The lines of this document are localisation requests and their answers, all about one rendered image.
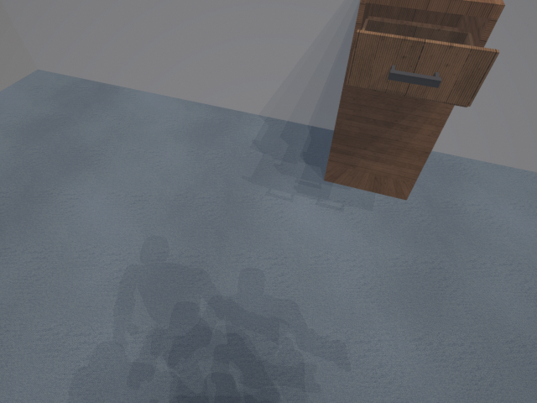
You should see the cabinet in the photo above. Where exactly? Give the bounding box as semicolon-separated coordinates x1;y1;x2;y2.
324;0;505;201

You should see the drawer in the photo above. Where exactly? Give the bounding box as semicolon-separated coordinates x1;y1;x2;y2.
346;18;499;107

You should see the handle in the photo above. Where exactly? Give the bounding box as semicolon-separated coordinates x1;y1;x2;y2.
388;65;441;88

